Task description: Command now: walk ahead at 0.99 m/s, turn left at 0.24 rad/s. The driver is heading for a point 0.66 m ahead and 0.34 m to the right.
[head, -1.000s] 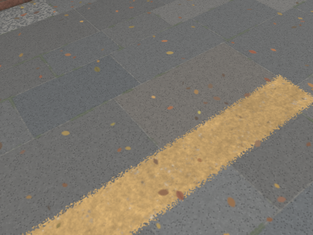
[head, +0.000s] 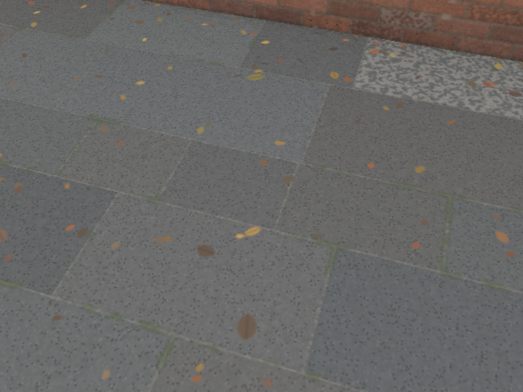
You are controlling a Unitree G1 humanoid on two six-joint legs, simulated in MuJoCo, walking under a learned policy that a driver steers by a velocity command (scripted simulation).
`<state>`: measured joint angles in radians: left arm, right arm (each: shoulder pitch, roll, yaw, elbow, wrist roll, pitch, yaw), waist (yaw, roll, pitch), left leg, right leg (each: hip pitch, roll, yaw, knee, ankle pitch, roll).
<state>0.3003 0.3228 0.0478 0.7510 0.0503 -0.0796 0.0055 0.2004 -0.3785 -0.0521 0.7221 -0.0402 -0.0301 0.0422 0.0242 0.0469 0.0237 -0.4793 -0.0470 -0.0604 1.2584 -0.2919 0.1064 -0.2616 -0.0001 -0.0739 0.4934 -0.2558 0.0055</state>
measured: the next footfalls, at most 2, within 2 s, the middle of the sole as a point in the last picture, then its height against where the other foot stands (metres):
left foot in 0.24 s outside the picture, level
right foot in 0.68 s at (338, 279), level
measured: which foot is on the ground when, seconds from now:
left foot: up 0.00-0.22, down 0.24-0.68, up 0.70-1.00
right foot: down 0.00-0.24, up 0.26-0.66, down 0.68-1.00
